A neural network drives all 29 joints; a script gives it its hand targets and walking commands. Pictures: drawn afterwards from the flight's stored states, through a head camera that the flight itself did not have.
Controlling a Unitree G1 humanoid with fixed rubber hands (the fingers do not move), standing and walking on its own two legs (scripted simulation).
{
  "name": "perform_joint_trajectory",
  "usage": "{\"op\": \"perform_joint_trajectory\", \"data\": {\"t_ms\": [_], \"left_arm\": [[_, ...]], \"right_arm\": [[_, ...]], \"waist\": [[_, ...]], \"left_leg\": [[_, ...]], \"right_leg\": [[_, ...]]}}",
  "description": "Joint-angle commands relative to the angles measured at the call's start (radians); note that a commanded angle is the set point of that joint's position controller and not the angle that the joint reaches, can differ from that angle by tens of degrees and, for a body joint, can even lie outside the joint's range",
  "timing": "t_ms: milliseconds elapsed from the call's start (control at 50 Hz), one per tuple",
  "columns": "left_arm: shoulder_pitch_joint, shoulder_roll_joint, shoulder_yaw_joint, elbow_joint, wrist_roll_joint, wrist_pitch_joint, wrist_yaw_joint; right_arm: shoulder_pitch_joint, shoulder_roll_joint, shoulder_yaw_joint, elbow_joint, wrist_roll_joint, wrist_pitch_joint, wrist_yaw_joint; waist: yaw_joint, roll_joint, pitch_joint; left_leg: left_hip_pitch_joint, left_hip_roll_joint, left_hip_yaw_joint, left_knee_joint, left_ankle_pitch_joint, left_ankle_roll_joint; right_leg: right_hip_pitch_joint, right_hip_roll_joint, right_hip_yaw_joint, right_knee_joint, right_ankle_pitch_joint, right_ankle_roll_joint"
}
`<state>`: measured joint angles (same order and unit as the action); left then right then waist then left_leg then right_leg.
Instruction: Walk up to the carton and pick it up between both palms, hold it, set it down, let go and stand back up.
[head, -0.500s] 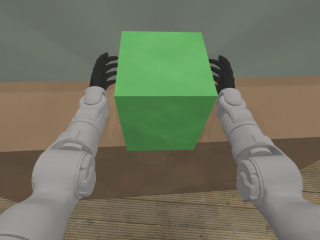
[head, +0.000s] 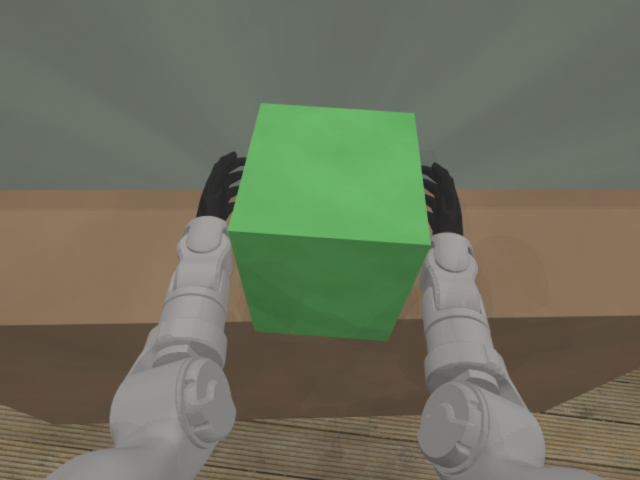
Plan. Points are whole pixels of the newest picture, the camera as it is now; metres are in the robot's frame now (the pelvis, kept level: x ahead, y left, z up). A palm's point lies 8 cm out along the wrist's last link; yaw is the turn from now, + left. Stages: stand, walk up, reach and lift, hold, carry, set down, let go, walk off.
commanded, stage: reach and lift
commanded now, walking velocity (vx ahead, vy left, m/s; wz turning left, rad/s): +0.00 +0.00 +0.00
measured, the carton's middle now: (328, 230) +0.43 -0.03 +0.03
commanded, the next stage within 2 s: none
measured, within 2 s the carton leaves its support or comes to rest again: leaves its support in 1.34 s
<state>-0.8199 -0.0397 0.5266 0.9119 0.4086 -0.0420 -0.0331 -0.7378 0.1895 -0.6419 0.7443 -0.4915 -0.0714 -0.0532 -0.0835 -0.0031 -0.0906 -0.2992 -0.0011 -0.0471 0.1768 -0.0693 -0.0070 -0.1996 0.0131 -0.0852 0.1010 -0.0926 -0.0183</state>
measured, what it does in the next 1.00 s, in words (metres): stands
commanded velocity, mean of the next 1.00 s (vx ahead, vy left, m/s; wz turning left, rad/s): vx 0.00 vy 0.00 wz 0.00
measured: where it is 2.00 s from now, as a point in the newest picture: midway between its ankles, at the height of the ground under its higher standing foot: outside the picture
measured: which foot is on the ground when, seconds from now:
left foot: down 0.00-1.00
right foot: down 0.00-1.00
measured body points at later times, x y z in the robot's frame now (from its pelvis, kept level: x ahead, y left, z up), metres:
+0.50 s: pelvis +0.00 +0.00 +0.00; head +0.06 +0.01 +0.45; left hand +0.45 +0.12 +0.08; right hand +0.40 -0.18 +0.08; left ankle +0.00 +0.12 -0.75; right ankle -0.04 -0.10 -0.75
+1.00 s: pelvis +0.00 +0.00 +0.00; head +0.06 +0.01 +0.45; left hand +0.45 +0.12 +0.08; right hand +0.40 -0.18 +0.08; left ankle +0.00 +0.12 -0.75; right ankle -0.04 -0.10 -0.75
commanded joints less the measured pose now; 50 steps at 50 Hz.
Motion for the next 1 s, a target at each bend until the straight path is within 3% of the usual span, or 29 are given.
{"op": "perform_joint_trajectory", "data": {"t_ms": [0,160,440,760,980], "left_arm": [[-0.451,-0.369,-0.212,-0.067,0.013,-0.023,-0.093],[-0.436,-0.384,-0.22,-0.083,0.016,-0.015,-0.103],[-0.425,-0.403,-0.232,-0.084,0.024,0.001,-0.101],[-0.425,-0.427,-0.245,-0.075,0.019,-0.007,-0.099],[-0.429,-0.428,-0.246,-0.061,0.017,-0.009,-0.099]], "right_arm": [[-0.46,0.339,0.314,-0.032,0.004,-0.058,0.078],[-0.449,0.356,0.328,-0.039,0.01,-0.066,0.073],[-0.444,0.336,0.307,-0.046,0.005,-0.062,0.087],[-0.449,0.35,0.339,-0.045,0.022,-0.076,0.081],[-0.453,0.347,0.343,-0.042,0.027,-0.077,0.078]], "waist": [[0.001,0.029,-0.494],[-0.003,0.021,-0.493],[-0.006,0.048,-0.488],[-0.013,0.036,-0.488],[-0.016,0.037,-0.488]], "left_leg": [[0.183,-0.025,0.014,0.051,0.341,-0.001],[0.166,-0.024,0.008,0.024,0.3,0.011],[0.238,-0.014,-0.005,0.028,0.271,-0.014],[0.204,-0.014,-0.006,0.033,0.31,-0.007],[0.196,-0.011,-0.012,0.024,0.282,-0.003]], "right_leg": [[0.36,0.01,-0.013,0.159,0.727,0.074],[0.391,0.005,-0.013,0.16,0.725,0.08],[0.297,0.008,-0.037,0.116,0.597,0.067],[0.341,0.007,-0.028,0.129,0.663,0.065],[0.335,0.005,-0.03,0.122,0.639,0.064]]}}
